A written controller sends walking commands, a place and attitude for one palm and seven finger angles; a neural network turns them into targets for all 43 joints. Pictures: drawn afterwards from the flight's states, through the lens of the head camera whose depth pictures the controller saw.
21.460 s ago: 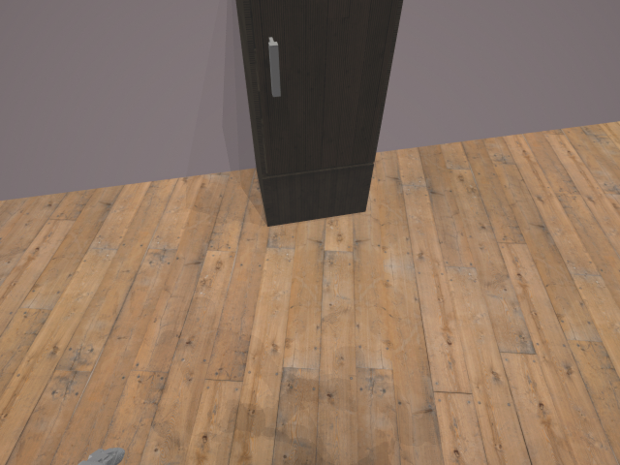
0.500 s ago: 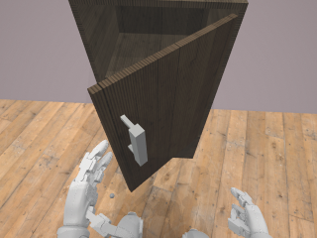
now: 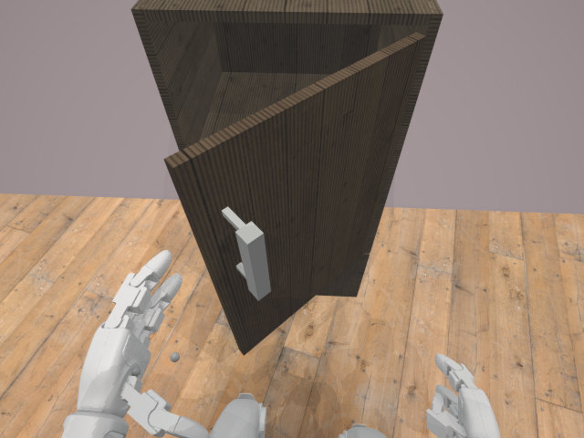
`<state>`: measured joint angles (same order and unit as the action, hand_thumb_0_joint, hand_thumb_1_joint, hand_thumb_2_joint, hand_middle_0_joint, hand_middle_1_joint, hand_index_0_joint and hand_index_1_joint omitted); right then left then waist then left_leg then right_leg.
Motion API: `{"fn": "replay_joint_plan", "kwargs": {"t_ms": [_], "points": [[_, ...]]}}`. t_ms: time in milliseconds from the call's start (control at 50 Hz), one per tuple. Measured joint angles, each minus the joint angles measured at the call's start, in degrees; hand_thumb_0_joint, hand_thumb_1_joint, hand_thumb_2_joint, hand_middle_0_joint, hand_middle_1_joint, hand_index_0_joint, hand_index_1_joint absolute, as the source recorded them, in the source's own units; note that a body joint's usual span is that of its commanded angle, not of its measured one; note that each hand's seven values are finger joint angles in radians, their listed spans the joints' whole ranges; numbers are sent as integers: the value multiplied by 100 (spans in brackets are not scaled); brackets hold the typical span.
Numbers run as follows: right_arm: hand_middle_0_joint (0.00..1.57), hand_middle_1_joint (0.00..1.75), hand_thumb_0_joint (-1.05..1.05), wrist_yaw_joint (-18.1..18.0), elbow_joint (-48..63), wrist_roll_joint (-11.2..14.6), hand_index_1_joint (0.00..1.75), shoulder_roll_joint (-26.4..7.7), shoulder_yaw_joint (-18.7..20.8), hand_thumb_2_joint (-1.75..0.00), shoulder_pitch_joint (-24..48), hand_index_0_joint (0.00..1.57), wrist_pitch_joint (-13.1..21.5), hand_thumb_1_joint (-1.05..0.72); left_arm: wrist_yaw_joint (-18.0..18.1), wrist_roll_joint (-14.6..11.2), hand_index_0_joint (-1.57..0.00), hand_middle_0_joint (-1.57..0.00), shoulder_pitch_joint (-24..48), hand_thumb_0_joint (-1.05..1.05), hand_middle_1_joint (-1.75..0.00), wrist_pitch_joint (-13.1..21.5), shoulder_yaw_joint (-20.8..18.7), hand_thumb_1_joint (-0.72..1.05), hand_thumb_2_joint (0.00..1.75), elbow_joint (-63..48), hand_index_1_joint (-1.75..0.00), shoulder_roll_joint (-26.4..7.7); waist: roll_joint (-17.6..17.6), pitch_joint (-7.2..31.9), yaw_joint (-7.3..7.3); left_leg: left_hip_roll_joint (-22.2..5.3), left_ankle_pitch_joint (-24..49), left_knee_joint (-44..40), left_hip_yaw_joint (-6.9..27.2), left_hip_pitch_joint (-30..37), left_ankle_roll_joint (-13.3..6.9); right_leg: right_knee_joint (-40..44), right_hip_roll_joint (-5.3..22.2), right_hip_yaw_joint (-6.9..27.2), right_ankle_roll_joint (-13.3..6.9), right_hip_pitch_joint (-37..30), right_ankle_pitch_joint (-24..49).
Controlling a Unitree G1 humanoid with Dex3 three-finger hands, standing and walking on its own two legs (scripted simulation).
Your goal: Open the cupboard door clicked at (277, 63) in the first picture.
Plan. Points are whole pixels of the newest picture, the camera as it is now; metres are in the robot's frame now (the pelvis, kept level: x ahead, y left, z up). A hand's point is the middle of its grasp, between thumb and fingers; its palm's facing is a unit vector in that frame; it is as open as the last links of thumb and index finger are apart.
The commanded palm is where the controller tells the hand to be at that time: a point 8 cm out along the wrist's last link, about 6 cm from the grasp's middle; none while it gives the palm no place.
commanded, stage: draw the hand back to the body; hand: left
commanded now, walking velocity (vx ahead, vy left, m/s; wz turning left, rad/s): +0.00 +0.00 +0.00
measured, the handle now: (245, 255) +0.35 +0.09 +0.06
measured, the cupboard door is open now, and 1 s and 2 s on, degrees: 44 44 44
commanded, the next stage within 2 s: step back with the hand held close in 1.40 s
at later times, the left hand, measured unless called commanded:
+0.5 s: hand (85, 329) +0.20 +0.21 +0.15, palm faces +0.17 -0.94 -0.30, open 15.1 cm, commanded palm +0.17 +0.26 +0.18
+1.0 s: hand out of the picture +0.24 +0.27 +0.24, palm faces +0.42 -0.81 -0.41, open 9.3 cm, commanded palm +0.19 +0.32 +0.27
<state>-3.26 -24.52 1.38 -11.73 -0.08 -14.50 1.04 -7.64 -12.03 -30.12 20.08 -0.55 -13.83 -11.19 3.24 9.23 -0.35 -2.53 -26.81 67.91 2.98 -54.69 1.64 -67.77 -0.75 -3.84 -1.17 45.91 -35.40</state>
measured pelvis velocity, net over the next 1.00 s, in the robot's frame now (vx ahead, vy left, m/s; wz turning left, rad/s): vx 0.05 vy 0.02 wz -0.01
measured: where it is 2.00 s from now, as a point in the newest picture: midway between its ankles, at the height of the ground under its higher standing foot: outside the picture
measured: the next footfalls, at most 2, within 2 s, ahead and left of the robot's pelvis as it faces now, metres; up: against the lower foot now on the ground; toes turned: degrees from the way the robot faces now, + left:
none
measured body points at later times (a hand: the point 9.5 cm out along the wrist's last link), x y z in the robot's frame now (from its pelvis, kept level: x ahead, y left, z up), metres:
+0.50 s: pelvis +0.03 +0.02 +0.06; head +0.03 +0.01 +0.51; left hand +0.19 +0.26 +0.17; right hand +0.22 -0.20 -0.01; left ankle +0.06 +0.13 -0.64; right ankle -0.02 -0.11 -0.64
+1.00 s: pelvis +0.05 +0.02 +0.09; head +0.04 +0.00 +0.54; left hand +0.21 +0.31 +0.26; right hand +0.24 -0.20 +0.02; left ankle +0.06 +0.13 -0.64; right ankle -0.02 -0.11 -0.64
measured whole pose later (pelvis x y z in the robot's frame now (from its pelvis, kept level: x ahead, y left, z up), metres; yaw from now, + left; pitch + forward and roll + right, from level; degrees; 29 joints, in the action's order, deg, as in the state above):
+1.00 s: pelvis +0.05 +0.02 +0.09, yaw -1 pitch -1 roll +0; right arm -5.6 -32.7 0.5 -13.0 -2.7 -11.8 4.7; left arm 7.6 -3.8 -28.9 1.6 -17.7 -25.0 -20.0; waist 2.7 1.6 -3.8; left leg -0.3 -14.7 29.1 -1.3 -13.6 -0.4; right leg -26.5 1.5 -0.7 1.0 5.5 -20.1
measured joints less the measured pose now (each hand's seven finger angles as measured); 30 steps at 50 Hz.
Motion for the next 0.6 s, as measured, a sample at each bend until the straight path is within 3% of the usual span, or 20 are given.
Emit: {"fn": "replay_joint_plan", "kwargs": {"t_ms": [340, 400, 460, 600], "points": [[21, 30, 1, -67, 33, 138, 30, -121, -96, -90, -111, 20, 277, -90, -357, -408, -15, -16, -330, -1, -30, -565, -561, -46, 31, -510, -30, -283, 4, -69, -27, 61, 249, -985, -56, 1150, -117, 1200, 48, 26, 116, -1220, 404], [21, 30, 1, -212, 24, 114, 30, -90, -155, -90, -97, 20, 200, -90, 283, 183, -15, -16, -413, -1, -30, -1031, -533, -41, 34, -791, -30, -499, -43, -71, -117, 69, 321, -1263, -135, 1450, -123, 1462, 67, 98, 144, -1480, 496], [20, 30, 1, -309, 23, 77, 30, -68, -231, -90, -67, 20, 139, -90, 879, 595, -16, -16, -588, -1, -30, -1499, -475, -34, 37, -1031, -30, -566, -14, -120, -136, 93, 438, -1634, -200, 1825, -165, 1847, 93, 151, 168, -1835, 648], [21, 30, 1, -384, -166, 12, 30, -73, -383, -90, -21, 20, 179, -90, 1463, 904, -17, -17, -517, -1, -30, -1935, -600, -12, 46, -1042, -30, -650, 13, -334, -223, 177, 701, -2409, -285, 2647, -220, 2646, 177, 207, 220, -2641, 950]]}}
